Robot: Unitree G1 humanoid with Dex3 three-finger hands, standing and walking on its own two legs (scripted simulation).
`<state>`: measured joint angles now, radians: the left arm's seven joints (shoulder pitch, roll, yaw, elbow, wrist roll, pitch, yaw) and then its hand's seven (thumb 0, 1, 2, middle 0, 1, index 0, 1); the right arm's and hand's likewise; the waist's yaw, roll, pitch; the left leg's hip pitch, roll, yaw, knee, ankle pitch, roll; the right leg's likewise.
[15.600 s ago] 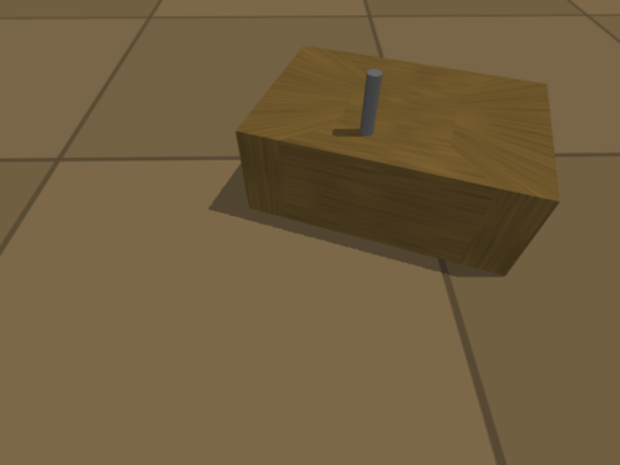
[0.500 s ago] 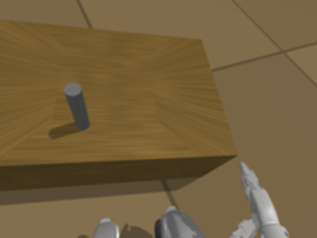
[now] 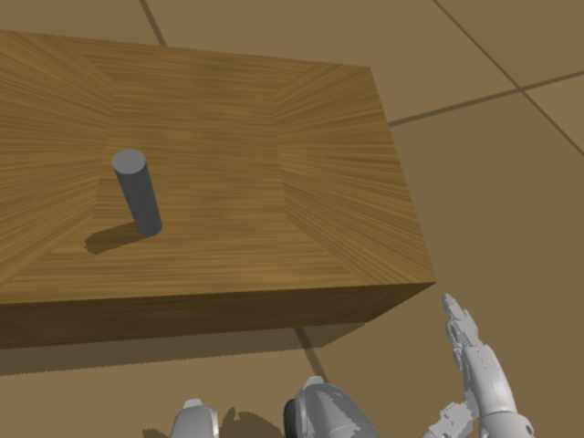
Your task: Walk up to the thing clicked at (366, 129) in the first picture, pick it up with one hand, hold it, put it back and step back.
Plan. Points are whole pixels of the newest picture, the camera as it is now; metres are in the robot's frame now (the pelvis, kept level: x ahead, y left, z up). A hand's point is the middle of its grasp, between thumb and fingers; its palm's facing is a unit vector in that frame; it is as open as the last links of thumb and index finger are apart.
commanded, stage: go down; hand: left
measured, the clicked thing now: (141, 198) +0.54 +0.19 -0.17
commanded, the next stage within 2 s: approach in 0.56 s
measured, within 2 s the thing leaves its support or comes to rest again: neither
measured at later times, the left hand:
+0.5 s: hand out of the picture +0.45 +0.39 +0.12, palm faces +0.23 -0.97 -0.01, open 17.1 cm
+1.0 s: hand out of the picture +0.46 +0.36 +0.02, palm faces +0.24 -0.97 +0.03, open 15.3 cm
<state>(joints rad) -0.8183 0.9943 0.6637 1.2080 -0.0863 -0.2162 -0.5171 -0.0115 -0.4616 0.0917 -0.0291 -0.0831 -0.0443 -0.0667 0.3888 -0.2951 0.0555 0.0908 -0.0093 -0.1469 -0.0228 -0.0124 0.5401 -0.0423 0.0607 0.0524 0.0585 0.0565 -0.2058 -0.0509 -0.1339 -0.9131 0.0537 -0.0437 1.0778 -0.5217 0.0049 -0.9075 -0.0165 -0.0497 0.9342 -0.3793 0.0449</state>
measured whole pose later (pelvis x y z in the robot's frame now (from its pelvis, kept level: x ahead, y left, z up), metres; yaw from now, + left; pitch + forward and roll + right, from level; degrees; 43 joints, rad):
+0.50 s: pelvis +0.00 +0.00 +0.00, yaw +0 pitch +20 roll -5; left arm -0.80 0.97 0.66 1.19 -0.09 -0.22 -0.52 -0.01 -0.44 0.10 -0.02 -0.09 -0.04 -0.07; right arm 0.38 -0.30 0.05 0.11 -0.01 -0.15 -0.01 -0.01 0.54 -0.04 0.06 0.05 0.06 0.06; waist -0.20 -0.05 -0.14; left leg -0.90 0.05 -0.04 1.07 -0.52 0.01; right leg -0.89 -0.02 -0.05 0.92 -0.38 0.04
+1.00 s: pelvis -0.01 +0.00 -0.03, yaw +0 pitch +25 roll -5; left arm -0.87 0.94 0.62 1.35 -0.11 -0.34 -0.45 -0.01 -0.38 0.28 -0.25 -0.31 -0.28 -0.29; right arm 0.36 -0.29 0.08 0.05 -0.04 -0.15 0.01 -0.01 0.59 -0.03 0.06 0.05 0.06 0.06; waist -0.23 -0.06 -0.11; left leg -1.09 0.05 -0.06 1.21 -0.55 0.00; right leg -1.09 -0.02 -0.06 1.07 -0.41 0.04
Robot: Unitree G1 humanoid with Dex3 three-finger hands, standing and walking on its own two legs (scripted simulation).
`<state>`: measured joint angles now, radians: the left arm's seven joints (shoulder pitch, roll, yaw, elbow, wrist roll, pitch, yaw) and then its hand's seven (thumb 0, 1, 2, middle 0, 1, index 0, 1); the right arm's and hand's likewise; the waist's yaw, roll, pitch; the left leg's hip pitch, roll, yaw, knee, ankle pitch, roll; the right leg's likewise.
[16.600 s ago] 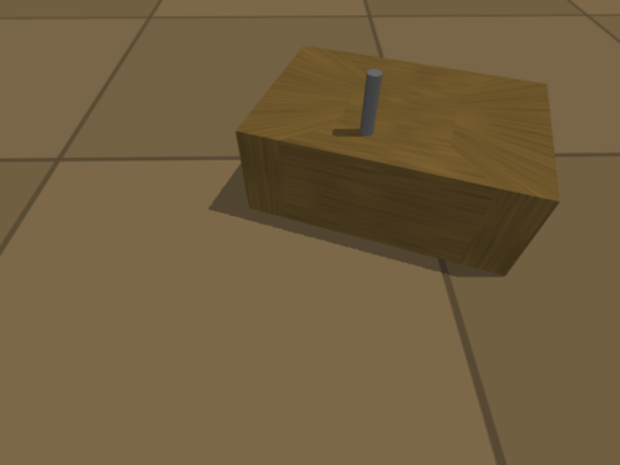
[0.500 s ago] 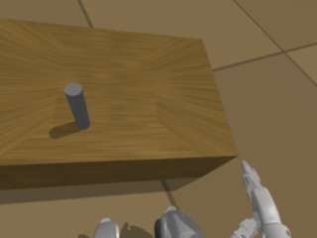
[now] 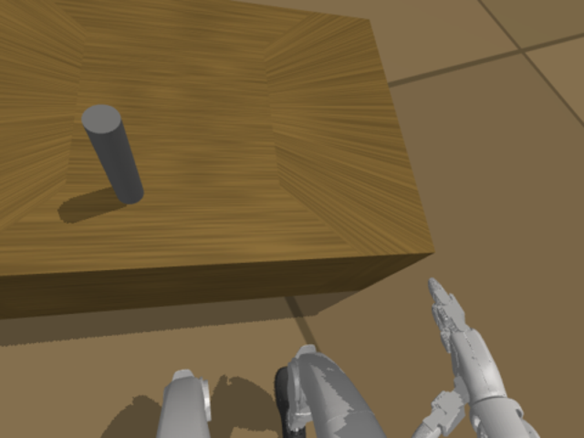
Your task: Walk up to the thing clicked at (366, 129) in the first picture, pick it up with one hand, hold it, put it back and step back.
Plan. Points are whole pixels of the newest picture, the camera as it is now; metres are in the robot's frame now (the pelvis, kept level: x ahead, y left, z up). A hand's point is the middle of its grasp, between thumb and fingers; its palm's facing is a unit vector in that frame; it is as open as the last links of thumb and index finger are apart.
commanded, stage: approach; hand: left
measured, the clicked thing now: (118, 162) +0.56 +0.20 -0.14
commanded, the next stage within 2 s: close in in 0.38 s
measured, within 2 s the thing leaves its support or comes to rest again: neither
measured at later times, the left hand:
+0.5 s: hand (76, 194) +0.50 +0.26 -0.15, palm faces +0.19 -0.98 +0.02, open 8.8 cm
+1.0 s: hand (121, 188) +0.52 +0.20 -0.17, palm faces +0.20 -0.98 +0.03, open 15.0 cm
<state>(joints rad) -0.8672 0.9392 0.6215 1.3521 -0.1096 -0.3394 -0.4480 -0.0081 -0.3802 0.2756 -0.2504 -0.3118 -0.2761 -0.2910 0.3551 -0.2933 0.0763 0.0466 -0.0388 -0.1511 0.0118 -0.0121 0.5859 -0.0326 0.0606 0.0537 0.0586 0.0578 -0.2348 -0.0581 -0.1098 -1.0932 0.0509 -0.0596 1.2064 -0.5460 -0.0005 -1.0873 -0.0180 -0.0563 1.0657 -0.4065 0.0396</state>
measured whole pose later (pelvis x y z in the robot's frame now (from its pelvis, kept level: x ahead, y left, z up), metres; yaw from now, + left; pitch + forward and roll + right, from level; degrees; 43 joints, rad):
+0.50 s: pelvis -0.04 -0.01 -0.10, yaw -2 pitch +34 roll -7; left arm -0.89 0.88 0.64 1.37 -0.01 -0.59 -0.25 0.00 0.17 0.56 -0.65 -0.67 -0.68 -0.64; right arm 0.40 -0.31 0.00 -0.30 -0.09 -0.12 0.06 -0.01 0.55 -0.03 0.06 0.05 0.06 0.06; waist -0.42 -0.07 -0.12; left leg -1.57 0.05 -0.11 1.61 -0.63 -0.01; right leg -1.56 -0.01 -0.08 1.45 -0.48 0.03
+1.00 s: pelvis -0.05 -0.01 -0.12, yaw -3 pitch +34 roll -8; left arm -0.89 0.74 0.55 1.22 0.04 -0.54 -0.04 0.00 -0.29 0.15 -0.30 -0.25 -0.32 -0.22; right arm 0.49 -0.33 -0.07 -0.53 -0.07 -0.08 0.11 -0.01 0.53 -0.04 0.07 0.05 0.06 0.06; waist -0.46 -0.05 -0.14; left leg -1.66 0.04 -0.11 1.71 -0.65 -0.01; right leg -1.65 -0.02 -0.08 1.56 -0.50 0.04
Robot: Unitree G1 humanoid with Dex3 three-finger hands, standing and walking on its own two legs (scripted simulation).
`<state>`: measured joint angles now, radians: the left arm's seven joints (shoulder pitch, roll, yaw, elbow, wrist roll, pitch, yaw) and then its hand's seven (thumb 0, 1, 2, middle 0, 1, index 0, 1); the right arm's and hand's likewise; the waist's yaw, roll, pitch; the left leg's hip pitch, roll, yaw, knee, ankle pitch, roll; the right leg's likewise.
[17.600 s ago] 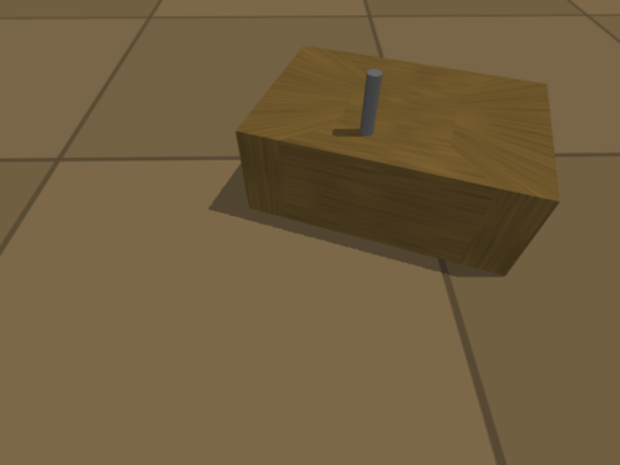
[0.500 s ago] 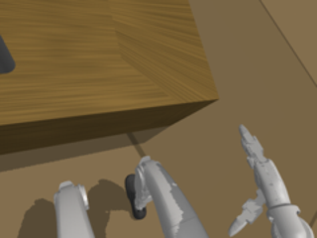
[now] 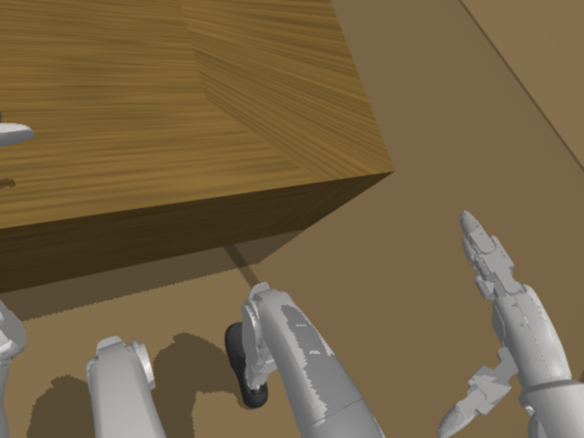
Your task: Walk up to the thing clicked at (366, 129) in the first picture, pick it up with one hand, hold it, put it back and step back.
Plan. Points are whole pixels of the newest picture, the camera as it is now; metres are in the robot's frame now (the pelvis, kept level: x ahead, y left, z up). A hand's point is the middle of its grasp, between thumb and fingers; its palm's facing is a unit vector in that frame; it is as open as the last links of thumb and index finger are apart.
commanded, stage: close in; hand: left
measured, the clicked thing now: out of the picture +0.60 +0.23 -0.02
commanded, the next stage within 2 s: close in 0.14 s
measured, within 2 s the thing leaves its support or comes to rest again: leaves its support in 1.60 s
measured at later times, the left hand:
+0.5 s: hand out of the picture +0.57 +0.21 -0.04, palm faces +0.24 -0.97 -0.01, open 16.3 cm
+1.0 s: hand out of the picture +0.58 +0.22 -0.05, palm faces +0.28 -0.96 -0.01, open 9.2 cm
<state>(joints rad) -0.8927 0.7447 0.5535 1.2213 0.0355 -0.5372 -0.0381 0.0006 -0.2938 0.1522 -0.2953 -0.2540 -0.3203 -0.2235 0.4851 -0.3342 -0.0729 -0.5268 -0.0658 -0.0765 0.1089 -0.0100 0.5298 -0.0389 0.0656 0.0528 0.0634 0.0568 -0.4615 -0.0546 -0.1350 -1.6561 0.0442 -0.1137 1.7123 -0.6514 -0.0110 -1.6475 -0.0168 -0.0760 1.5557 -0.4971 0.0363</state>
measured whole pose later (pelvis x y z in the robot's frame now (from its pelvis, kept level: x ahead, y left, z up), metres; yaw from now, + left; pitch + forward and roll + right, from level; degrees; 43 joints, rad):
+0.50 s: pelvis +0.00 +0.00 +0.00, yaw +0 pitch +34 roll -7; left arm -0.94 0.72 0.50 1.26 0.09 -0.55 0.05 -0.01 -0.60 0.06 -0.33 -0.24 -0.36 -0.21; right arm 0.46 -0.34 -0.10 -0.53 -0.07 -0.05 0.12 -0.01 0.52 -0.04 0.07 0.05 0.06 0.06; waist -0.47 -0.06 -0.14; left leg -1.65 0.04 -0.10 1.70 -0.65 -0.01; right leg -1.65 -0.02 -0.06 1.55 -0.50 0.04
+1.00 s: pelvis +0.00 +0.00 +0.00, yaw +0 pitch +35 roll -7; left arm -0.95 0.74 0.51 1.28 0.10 -0.60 0.08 -0.01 -0.10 0.49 -0.80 -0.72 -0.89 -0.69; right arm 0.46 -0.35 -0.11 -0.56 -0.07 -0.05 0.14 -0.01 0.53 -0.03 0.07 0.05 0.06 0.06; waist -0.49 -0.07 -0.13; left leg -1.67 0.04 -0.11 1.71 -0.65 -0.01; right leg -1.67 -0.02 -0.07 1.56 -0.50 0.04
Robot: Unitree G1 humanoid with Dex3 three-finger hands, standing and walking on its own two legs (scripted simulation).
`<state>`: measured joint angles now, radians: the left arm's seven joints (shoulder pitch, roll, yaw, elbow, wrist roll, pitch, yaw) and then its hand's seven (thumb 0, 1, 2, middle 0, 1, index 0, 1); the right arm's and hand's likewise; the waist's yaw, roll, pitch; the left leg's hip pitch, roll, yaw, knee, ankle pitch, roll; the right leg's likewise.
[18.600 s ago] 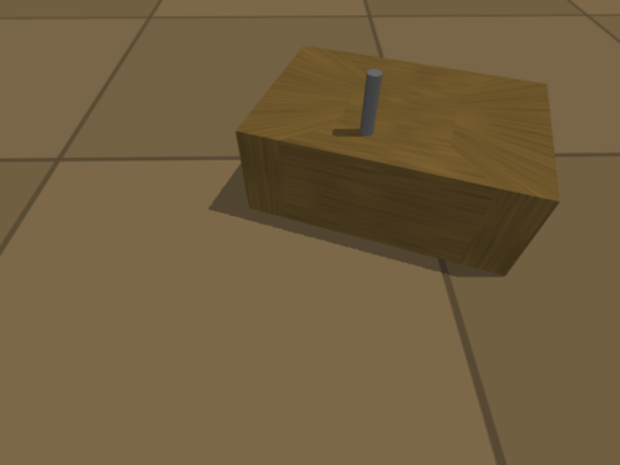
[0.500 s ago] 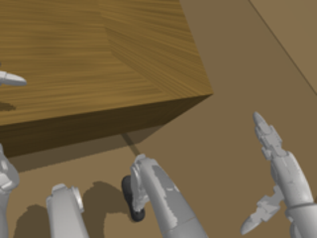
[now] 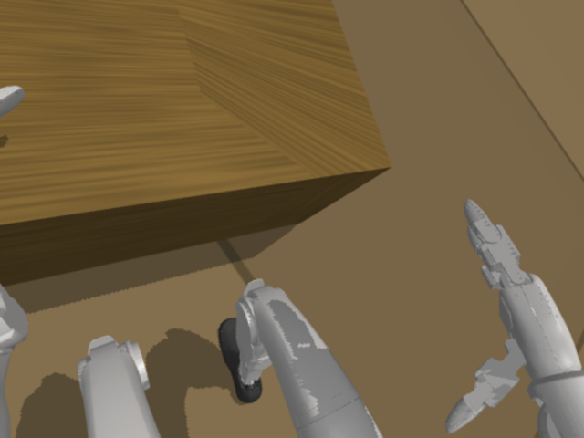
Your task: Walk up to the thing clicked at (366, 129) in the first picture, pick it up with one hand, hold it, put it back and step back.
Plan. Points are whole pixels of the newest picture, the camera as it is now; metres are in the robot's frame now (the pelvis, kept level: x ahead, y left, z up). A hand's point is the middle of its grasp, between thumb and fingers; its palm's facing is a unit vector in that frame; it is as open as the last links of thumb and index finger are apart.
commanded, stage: close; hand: left
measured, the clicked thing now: out of the picture +0.58 +0.21 -0.02
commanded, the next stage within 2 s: settle in 0.12 s
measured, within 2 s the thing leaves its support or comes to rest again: leaves its support in 0.60 s
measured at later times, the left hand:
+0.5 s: hand out of the picture +0.57 +0.20 -0.05, palm faces +0.24 -0.97 +0.00, open 6.7 cm
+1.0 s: hand out of the picture +0.56 +0.20 +0.03, palm faces +0.24 -0.97 +0.00, open 6.6 cm
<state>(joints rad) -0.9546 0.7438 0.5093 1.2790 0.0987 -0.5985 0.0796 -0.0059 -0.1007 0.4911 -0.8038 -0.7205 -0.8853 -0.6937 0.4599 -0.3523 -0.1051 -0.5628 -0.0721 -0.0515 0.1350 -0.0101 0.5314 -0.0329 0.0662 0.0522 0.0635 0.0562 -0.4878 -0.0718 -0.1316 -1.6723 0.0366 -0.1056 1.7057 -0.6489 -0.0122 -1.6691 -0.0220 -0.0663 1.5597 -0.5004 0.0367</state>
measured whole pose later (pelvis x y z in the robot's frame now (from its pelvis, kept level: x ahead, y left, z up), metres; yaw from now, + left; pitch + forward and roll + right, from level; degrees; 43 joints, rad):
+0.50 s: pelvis +0.00 +0.00 +0.00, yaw +0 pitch +34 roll -7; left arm -0.90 0.69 0.51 1.21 0.10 -0.57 0.08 -0.03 0.02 0.98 -0.85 -1.06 -0.94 -1.05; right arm 0.49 -0.35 -0.12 -0.63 -0.06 -0.06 0.15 -0.01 0.53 -0.04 0.07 0.05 0.07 0.06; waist -0.49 -0.08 -0.14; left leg -1.65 0.04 -0.10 1.70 -0.65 -0.01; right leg -1.65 -0.02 -0.06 1.55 -0.50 0.04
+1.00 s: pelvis +0.00 +0.00 +0.04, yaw +1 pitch +30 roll -6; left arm -0.93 0.64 0.48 1.29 0.08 -0.53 0.09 -0.02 0.01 1.09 -0.85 -1.13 -0.92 -1.12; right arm 0.45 -0.32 -0.06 -0.49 -0.07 -0.02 0.11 -0.01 0.54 -0.04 0.07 0.05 0.06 0.06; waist -0.44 -0.04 -0.14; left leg -1.47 0.04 -0.08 1.55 -0.61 -0.01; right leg -1.48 -0.02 -0.05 1.42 -0.47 0.04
